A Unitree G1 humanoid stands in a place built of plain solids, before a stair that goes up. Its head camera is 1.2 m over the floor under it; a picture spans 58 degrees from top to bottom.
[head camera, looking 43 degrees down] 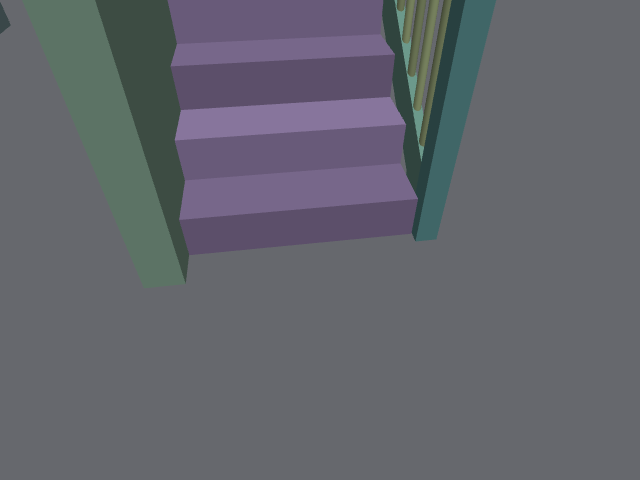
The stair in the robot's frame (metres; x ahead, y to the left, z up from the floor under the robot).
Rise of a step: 0.18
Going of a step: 0.25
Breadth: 0.90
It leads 8 degrees to the left of straight ahead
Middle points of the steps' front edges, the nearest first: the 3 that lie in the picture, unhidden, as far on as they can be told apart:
1.26 0.07 0.18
1.51 0.10 0.36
1.76 0.14 0.55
